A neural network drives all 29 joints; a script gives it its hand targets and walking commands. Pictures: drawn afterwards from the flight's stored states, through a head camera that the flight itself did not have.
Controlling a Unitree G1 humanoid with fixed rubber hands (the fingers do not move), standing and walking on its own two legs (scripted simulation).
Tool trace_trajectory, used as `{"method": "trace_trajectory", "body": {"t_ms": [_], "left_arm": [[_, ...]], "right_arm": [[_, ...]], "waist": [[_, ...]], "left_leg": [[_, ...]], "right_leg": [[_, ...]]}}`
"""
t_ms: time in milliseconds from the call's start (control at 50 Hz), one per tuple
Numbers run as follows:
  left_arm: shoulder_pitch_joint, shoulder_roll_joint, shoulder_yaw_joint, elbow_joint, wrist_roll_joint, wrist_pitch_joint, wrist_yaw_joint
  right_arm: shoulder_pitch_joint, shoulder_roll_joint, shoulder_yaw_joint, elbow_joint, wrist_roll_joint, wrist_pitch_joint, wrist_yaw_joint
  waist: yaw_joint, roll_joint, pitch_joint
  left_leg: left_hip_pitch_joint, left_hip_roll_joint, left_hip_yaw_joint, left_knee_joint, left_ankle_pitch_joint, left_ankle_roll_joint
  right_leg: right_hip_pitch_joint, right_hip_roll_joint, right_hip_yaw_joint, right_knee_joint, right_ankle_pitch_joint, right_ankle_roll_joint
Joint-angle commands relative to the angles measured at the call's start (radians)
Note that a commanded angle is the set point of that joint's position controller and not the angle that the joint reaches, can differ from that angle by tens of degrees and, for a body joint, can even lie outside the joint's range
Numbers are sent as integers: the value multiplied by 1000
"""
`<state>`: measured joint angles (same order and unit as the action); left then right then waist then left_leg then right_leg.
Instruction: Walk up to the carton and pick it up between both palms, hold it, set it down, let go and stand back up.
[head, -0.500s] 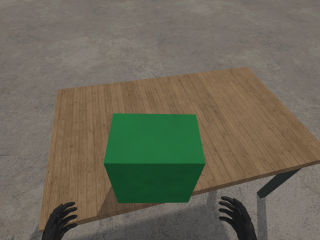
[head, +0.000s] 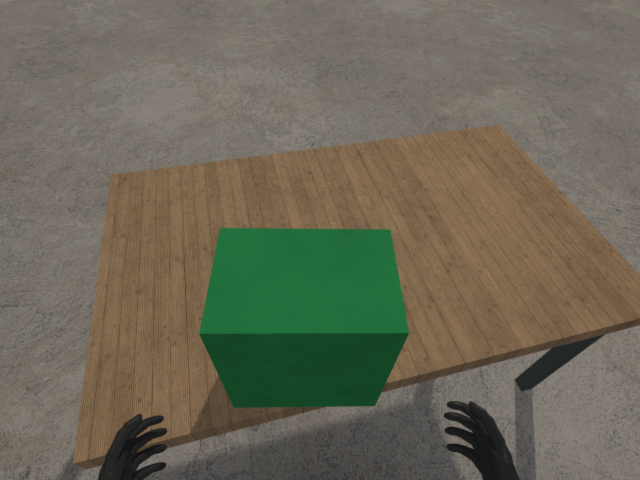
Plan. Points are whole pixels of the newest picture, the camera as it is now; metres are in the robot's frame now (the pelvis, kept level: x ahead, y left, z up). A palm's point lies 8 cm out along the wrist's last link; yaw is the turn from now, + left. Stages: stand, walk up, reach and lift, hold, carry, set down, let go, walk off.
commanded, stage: let go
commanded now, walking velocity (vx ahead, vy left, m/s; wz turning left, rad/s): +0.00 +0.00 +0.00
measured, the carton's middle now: (305, 326) +0.36 +0.04 -0.08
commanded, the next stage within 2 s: stand in 0.26 s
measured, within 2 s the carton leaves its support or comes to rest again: neither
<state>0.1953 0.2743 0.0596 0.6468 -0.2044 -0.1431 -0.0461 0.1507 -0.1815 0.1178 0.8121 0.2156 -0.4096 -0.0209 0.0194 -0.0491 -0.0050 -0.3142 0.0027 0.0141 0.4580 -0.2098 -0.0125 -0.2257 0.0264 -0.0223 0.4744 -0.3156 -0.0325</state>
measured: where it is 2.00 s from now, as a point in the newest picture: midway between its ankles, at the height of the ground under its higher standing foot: outside the picture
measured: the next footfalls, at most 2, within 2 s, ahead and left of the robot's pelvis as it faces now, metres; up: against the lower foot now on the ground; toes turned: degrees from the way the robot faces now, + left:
none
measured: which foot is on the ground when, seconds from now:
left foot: down 0.00-1.00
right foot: down 0.00-1.00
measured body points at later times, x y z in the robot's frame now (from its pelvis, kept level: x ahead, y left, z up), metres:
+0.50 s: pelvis -0.01 +0.00 +0.00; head -0.02 +0.01 +0.45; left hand +0.14 +0.28 -0.09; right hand +0.13 -0.25 -0.11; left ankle +0.01 +0.12 -0.74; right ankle -0.05 -0.09 -0.74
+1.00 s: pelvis -0.04 +0.02 +0.00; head -0.07 +0.03 +0.45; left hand +0.04 +0.32 -0.12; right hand +0.05 -0.26 -0.12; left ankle +0.01 +0.12 -0.74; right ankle -0.05 -0.09 -0.74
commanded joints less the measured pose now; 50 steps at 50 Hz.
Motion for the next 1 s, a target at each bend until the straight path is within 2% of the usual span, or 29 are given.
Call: {"method": "trace_trajectory", "body": {"t_ms": [0,80,120,140,220,240,260,280,300,320,340,360,380,400,440,460,500,560,580,620,660,680,780,820,840,880,920,940,980], "left_arm": [[-54,108,19,-238,113,-26,-9],[-76,89,0,-179,130,30,-10],[-84,103,3,-243,130,33,0],[-77,90,-18,-206,122,51,-4],[-78,108,-11,-263,117,69,6],[-80,93,-12,-226,149,96,8],[-91,101,-10,-272,146,108,14],[-80,96,-8,-230,146,111,11],[-28,217,34,-12,241,86,45],[20,238,32,-13,248,92,55],[4,230,27,10,240,88,55],[-10,231,27,9,247,86,61],[-51,212,21,17,251,91,65],[2,194,17,23,251,87,62],[-54,226,19,49,247,88,60],[-45,234,23,68,245,93,64],[-28,251,11,85,253,88,57],[-28,236,3,126,254,80,56],[-49,274,7,123,263,77,56],[-27,255,-3,139,261,79,54],[-17,249,-1,145,251,81,54],[-13,265,2,167,249,83,50],[-14,273,-2,188,252,85,49],[-11,288,-3,205,250,87,54],[-12,293,6,200,247,92,56],[-38,292,-2,192,250,88,49],[28,272,-5,217,244,90,52],[59,281,3,227,241,92,49],[47,280,-4,228,241,87,47]], "right_arm": [[-28,-81,-68,-109,-74,-34,-10],[-57,-87,-82,-42,-108,-3,-1],[-63,-86,-89,-87,-104,-4,-1],[-55,-95,-90,-43,-113,5,-2],[-70,-97,-113,-127,-121,11,0],[-68,-98,-113,-61,-144,32,1],[-76,-103,-111,-105,-138,39,3],[-59,-91,-114,-68,-147,38,1],[20,-333,-157,13,-269,197,-14],[15,-326,-167,-8,-270,258,-24],[-4,-338,-165,-10,-278,285,-29],[-30,-321,-159,-25,-269,301,-31],[-32,-311,-152,-34,-267,312,-27],[-37,-321,-146,-19,-254,316,-19],[-57,-313,-142,5,-252,327,-10],[-38,-327,-148,25,-253,328,-11],[-35,-316,-129,24,-254,339,-4],[-43,-334,-125,62,-268,345,-1],[-65,-328,-119,47,-268,352,5],[-53,-343,-118,62,-268,348,10],[-66,-376,-127,70,-261,350,18],[-68,-382,-129,79,-266,349,16],[-64,-367,-118,94,-263,353,18],[-60,-376,-122,104,-257,352,22],[-54,-388,-125,113,-258,352,21],[-15,-361,-112,113,-261,363,19],[-37,-390,-117,111,-260,364,18],[-50,-407,-121,113,-260,363,18],[-28,-388,-122,113,-261,367,21]], "waist": [[-15,103,-143],[-17,112,-90],[-6,114,-113],[-26,94,-95],[-17,73,-136],[-16,96,-108],[-14,110,-127],[-28,95,-108],[17,122,-261],[4,62,-291],[18,102,-242],[11,53,-232],[-13,102,-224],[19,120,-204],[2,80,-185],[5,117,-115],[-6,60,-129],[16,58,-79],[-13,55,-53],[-2,118,-27],[12,75,-86],[5,136,-48],[4,66,-63],[-18,73,-32],[-6,128,16],[-21,56,38],[-14,157,84],[8,141,31],[3,67,31]], "left_leg": [[390,-13,10,-1,366,-38],[379,-10,16,-24,276,-39],[386,-9,17,-28,269,-36],[401,-5,12,-27,261,-35],[405,-2,18,-28,256,-26],[395,3,10,-38,225,-29],[384,-1,19,-40,211,-28],[392,0,18,-34,233,-29],[283,122,-93,67,606,23],[250,116,-68,64,576,34],[239,105,-50,77,595,46],[249,112,-52,63,597,43],[223,102,-59,50,542,38],[194,115,-74,28,506,37],[194,118,-68,21,369,35],[137,110,-75,22,326,36],[144,115,-89,6,234,36],[132,110,-97,-23,139,42],[134,102,-89,-36,133,35],[102,106,-101,-43,66,39],[118,118,-129,-65,76,43],[103,109,-107,-56,89,41],[108,114,-127,-79,48,50],[102,116,-141,-93,-39,43],[60,99,-126,-91,-50,45],[91,88,-113,-75,-64,41],[11,135,-189,-158,-223,62],[22,133,-190,-154,-243,64],[40,108,-160,-119,-176,63]], "right_leg": [[-56,-19,28,-165,369,19],[-89,-18,13,-180,273,11],[-88,-19,14,-176,264,12],[-109,-15,12,-183,261,11],[-90,-21,0,-179,261,15],[-88,-12,-2,-178,218,6],[-90,-18,0,-181,203,4],[-97,-17,1,-182,237,12],[114,-143,85,13,539,-1],[163,-121,68,61,566,-1],[128,-126,96,65,607,-4],[112,-116,81,65,586,-2],[113,-120,102,42,568,1],[139,-123,109,12,446,11],[107,-137,116,-25,350,7],[86,-144,133,-36,324,-6],[68,-144,126,-73,247,-5],[41,-150,168,-120,116,-14],[1,-139,151,-128,95,-8],[1,-144,182,-134,80,-7],[31,-138,150,-116,71,-9],[32,-138,168,-126,84,-9],[33,-129,148,-135,51,-9],[0,-140,163,-151,6,-11],[-12,-129,179,-167,-11,-2],[-71,-141,186,-204,-87,-10],[-61,-112,154,-140,-66,-11],[-26,-116,157,-139,-79,-13],[-35,-127,171,-158,-92,-12]]}}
